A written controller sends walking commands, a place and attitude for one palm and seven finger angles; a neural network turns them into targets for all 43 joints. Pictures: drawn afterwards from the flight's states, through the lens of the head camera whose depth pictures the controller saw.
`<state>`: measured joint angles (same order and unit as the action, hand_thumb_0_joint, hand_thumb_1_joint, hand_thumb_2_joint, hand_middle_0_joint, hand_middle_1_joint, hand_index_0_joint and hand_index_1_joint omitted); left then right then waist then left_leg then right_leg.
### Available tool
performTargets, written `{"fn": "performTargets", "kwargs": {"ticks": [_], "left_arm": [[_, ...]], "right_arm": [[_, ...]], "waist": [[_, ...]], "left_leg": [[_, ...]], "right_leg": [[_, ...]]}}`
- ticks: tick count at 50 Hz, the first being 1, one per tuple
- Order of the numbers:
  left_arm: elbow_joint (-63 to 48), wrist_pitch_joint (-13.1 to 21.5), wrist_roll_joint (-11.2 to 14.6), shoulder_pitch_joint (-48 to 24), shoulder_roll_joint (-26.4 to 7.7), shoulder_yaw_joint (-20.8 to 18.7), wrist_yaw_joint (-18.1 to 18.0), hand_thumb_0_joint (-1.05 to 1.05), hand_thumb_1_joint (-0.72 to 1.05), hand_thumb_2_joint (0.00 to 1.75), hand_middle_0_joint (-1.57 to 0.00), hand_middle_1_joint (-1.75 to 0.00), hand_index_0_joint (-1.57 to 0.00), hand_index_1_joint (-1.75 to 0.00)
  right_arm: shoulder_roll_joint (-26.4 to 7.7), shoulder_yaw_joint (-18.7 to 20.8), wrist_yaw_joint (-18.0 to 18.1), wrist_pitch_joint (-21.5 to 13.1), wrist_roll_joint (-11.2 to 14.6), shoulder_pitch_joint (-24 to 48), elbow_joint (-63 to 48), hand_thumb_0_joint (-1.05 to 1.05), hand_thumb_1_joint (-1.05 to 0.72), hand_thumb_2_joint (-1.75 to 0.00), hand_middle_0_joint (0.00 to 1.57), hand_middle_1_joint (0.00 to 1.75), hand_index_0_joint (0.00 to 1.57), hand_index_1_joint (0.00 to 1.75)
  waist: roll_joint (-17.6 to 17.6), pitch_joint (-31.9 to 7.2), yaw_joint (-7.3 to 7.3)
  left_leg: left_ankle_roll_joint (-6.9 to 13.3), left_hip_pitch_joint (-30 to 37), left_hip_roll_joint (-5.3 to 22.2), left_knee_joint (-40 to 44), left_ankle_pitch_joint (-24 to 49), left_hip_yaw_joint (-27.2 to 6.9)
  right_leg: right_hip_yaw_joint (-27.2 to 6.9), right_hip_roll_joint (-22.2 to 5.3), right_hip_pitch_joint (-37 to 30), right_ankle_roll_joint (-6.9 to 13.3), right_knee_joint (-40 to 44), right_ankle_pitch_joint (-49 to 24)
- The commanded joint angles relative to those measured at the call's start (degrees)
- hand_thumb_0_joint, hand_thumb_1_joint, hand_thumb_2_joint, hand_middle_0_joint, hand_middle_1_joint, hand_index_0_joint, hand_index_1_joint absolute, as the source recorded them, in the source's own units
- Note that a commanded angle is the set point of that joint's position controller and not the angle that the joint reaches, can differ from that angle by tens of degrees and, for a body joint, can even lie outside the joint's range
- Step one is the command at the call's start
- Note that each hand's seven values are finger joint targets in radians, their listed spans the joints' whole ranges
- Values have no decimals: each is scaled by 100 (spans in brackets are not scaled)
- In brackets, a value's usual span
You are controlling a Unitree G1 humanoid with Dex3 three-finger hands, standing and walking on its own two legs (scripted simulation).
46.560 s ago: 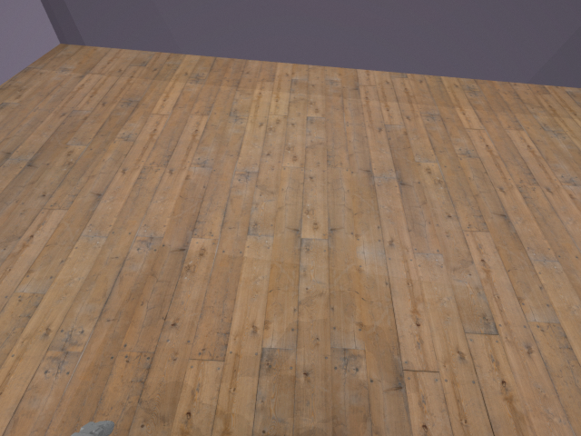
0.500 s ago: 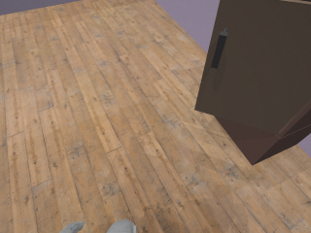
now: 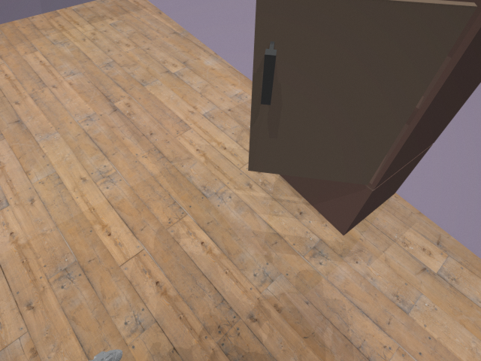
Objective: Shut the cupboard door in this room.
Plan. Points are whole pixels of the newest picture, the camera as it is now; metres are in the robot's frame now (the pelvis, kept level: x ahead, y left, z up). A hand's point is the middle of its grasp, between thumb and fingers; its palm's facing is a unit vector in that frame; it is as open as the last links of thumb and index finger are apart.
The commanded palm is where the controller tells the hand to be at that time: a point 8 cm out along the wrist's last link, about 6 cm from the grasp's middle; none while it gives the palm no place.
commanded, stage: take the last steps up to it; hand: left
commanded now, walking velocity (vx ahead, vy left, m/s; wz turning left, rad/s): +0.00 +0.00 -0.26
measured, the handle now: (269, 73) +0.73 -0.03 +0.06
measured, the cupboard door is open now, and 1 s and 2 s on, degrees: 45 45 45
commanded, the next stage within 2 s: come to a stop and stand still in 0.80 s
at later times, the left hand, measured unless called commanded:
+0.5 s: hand out of the picture +0.13 +0.16 -0.18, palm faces -0.11 -0.98 -0.14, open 7.4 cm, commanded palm none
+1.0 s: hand (245, 276) +0.31 +0.01 -0.17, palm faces -0.15 -0.97 -0.19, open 7.2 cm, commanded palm none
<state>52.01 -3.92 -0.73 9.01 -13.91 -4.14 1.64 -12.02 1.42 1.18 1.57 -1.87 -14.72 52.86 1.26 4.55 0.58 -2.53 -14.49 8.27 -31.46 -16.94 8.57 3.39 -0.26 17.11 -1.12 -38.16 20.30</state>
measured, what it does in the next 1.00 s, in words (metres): walks ahead: right foot, then left foot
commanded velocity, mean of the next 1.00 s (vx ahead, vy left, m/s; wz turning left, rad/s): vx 0.16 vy -0.07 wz -0.11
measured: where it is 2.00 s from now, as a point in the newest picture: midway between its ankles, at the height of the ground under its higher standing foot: (277, 357)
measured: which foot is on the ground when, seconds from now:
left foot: down 0.00-0.02, up 0.04-0.34, down 0.36-0.76, up 0.78-1.00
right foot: up 0.00-0.00, down 0.02-0.36, up 0.38-0.74, down 0.76-1.00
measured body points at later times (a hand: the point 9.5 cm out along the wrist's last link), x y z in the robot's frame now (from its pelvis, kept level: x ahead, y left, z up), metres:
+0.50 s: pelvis +0.07 -0.02 +0.01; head +0.09 +0.01 +0.45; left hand +0.14 +0.22 -0.16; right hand +0.05 -0.27 -0.13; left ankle +0.05 +0.10 -0.73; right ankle +0.01 -0.14 -0.66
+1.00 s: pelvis +0.21 -0.16 +0.00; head +0.25 -0.16 +0.45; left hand +0.31 +0.06 -0.15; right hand +0.20 -0.40 -0.15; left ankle +0.23 -0.05 -0.70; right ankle +0.21 -0.24 -0.73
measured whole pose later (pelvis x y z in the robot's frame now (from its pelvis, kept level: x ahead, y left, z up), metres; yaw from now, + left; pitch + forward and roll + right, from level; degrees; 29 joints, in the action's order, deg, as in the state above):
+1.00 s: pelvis +0.21 -0.16 +0.00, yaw -10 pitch +1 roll -2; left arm 59.7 1.8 -0.9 10.0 -9.6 -2.3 -1.0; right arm -10.5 1.9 1.3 -0.1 -1.3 -13.9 58.4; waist 0.9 3.1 1.3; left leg -1.9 -24.4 4.8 -49.0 -22.4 5.1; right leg 8.4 1.5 14.7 3.6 -24.7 11.5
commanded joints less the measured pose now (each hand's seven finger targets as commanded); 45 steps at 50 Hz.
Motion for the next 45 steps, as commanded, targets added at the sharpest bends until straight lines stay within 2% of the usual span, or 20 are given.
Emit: {"fn": "performTargets", "kwargs": {"ticks": [1, 2, 4, 7, 10, 13, 16, 17, 18, 19, 22, 26, 32, 35, 37, 38, 39, 40, 42, 45], "left_arm": [[-48, 323, -118, 796, -1226, -220, -159, 0, 90, 90, -20, -30, -20, -30], [-7, 309, -47, 1025, -1357, -205, -193, 0, 90, 90, -20, -30, -20, -30], [21, 343, -72, 596, -1026, -187, -288, 0, 90, 90, -20, -30, -20, -30], [-52, 358, -59, 181, -716, -109, -265, 0, 90, 90, -20, -30, -20, -30], [12, 404, -79, 286, -731, -113, -201, 0, 90, 90, -20, -30, -20, -30], [121, 425, -107, 444, -827, -159, -158, 0, 90, 90, -20, -30, -20, -30], [136, 400, -38, 180, -709, -159, -102, 0, 90, 90, -20, -30, -20, -30], [103, 394, -19, 199, -389, -96, -64, 0, 90, 90, -20, -30, -20, -30], [-81, 372, 6, 263, -21, -17, 0, 0, 90, 90, -20, -30, -20, -30], [-285, 385, -93, -139, -319, -44, 40, 0, 90, 90, -20, -30, -20, -30], [-93, 364, -161, -172, -361, -127, 158, 0, 90, 90, -20, -30, -20, -30], [47, 293, -100, -69, -37, -38, 188, 0, 90, 90, -20, -30, -20, -30], [-14, 309, -63, -532, -38, 39, 186, 0, 90, 90, -20, -30, -20, -30], [183, 382, -67, -18, -140, -21, 163, 0, 90, 90, -20, -30, -20, -30], [629, 508, -97, 1367, -641, -140, 72, 0, 90, 90, -20, -30, -20, -30], [879, 591, -125, 2143, -1255, -297, -36, 0, 90, 90, -20, -30, -20, -30], [875, 580, -12, 2102, -1394, -256, -86, 0, 90, 90, -20, -30, -20, -30], [737, 583, -36, 1427, -1245, -204, -141, 0, 90, 90, -20, -30, -20, -30], [493, 546, -12, 455, -593, -45, -230, 0, 90, 90, -20, -30, -20, -30], [502, 665, -53, 232, -201, 93, -260, 0, 90, 90, -20, -30, -20, -30]], "right_arm": [[-548, 263, -11, -85, 134, 101, -468, 0, -90, -90, 20, 30, 20, 30], [-622, 215, 21, 8, 125, 452, -563, 0, -90, -90, 20, 30, 20, 30], [-635, 224, 87, 23, 126, 300, -316, 0, -90, -90, 20, 30, 20, 30], [-547, 217, -15, -12, 61, 26, -102, 0, -90, -90, 20, 30, 20, 30], [-524, 240, -73, -45, 16, 231, -157, 0, -90, -90, 20, 30, 20, 30], [-469, 242, -85, -157, 16, 336, -235, 0, -90, -90, 20, 30, 20, 30], [-475, 213, 2, -309, 11, -544, 54, 0, -90, -90, 20, 30, 20, 30], [-780, 268, 47, -371, -18, -1088, 225, 0, -90, -90, 20, 30, 20, 30], [-1460, 398, 100, -407, -138, -1595, 334, 0, -90, -90, 20, 30, 20, 30], [-1620, 405, 155, -384, -98, -1685, 265, 0, -90, -90, 20, 30, 20, 30], [-1020, 219, 157, -457, -48, -887, 124, 0, -90, -90, 20, 30, 20, 30], [-868, 185, 158, -532, -31, -1138, 346, 0, -90, -90, 20, 30, 20, 30], [-897, 283, 73, -453, -46, -1106, 512, 0, -90, -90, 20, 30, 20, 30], [-1075, 360, 56, -399, -17, -856, 543, 0, -90, -90, 20, 30, 20, 30], [-871, 325, -11, -370, 49, -760, 540, 0, -90, -90, 20, 30, 20, 30], [-319, 204, -63, -376, 143, -801, 411, 0, -90, -90, 20, 30, 20, 30], [-296, 182, -27, -326, 180, -613, 210, 0, -90, -90, 20, 30, 20, 30], [-270, 210, -9, -302, 173, -651, 266, 0, -90, -90, 20, 30, 20, 30], [-347, 238, -16, -263, 79, -606, 423, 0, -90, -90, 20, 30, 20, 30], [-33, 118, -46, -191, 23, -833, 579, 0, -90, -90, 20, 30, 20, 30]], "waist": [[-1548, -773, -301], [-1220, -659, -532], [-1565, -633, -245], [-1132, -702, 13], [-1050, -332, -73], [-898, -282, -154], [-597, -350, 303], [350, -521, 507], [1932, -493, 642], [1244, -302, 736], [935, 248, 257], [755, -73, 196], [979, 235, 245], [957, -83, -49], [-36, -695, -690], [-1813, -1271, -954], [-1577, -1252, -820], [-1756, -1131, -529], [-1038, -657, -122], [-687, -711, 186]], "left_leg": [[-86, -1622, -352, -1392, -1279, 226], [-75, -1548, -386, -2292, -1950, -401], [-72, -2063, -349, -3155, -1573, -838], [-155, -1670, -303, -3039, -819, -610], [-133, -1473, -351, -2324, -641, -428], [-50, -1193, -410, -1280, -848, -368], [9, 610, -568, 461, 216, -148], [146, 1468, 4, 1159, -249, -994], [721, 2059, 1686, 1860, -1319, -3228], [1145, 1639, 2333, 2235, -1684, -3941], [828, 789, 1615, 2254, -499, -2485], [746, 1270, 1149, 1793, 1982, -758], [720, 672, 1111, 1752, 1780, -193], [603, 502, 1107, 1212, 2002, -84], [284, -311, 492, -720, 1873, 310], [116, -1561, -380, -2499, -1088, 449], [213, -1772, -500, -3661, -2239, -316], [261, -1939, -320, -4178, -1791, -705], [252, -1636, 19, -3959, -940, -857], [142, -985, -71, -2798, -665, -590]], "right_leg": [[-2254, -1874, -1940, 860, 1954, -3060], [-2418, -2313, -1279, 1374, 1994, -3579], [-2177, -1876, -1526, 1502, 1770, -4043], [-1283, -1276, -1223, 1243, 1940, -2622], [-1458, -1170, -740, 1293, 2400, -745], [-1803, -1223, -776, 1422, 2425, -47], [-1520, -793, 169, 1070, 1724, 272], [-1163, -337, 878, 774, 693, 504], [-311, 369, 2143, 395, -1032, 1147], [-605, 77, 2427, 368, -2000, 1230], [-644, -339, 2422, 209, -2901, -23], [-332, -342, 2260, 51, -2433, -547], [166, -345, 1252, 125, -437, -929], [358, -134, 61, 242, 224, -1040], [36, -165, -1974, 437, 998, -1037], [-1891, -1698, -2965, 898, 1664, -1053], [-2767, -2311, -2384, 1251, 2363, -1170], [-2720, -2222, -1846, 1329, 2559, -472], [-1673, -1805, -883, 1267, 2541, -221], [-717, -1466, -349, 1216, 2380, -2015]]}}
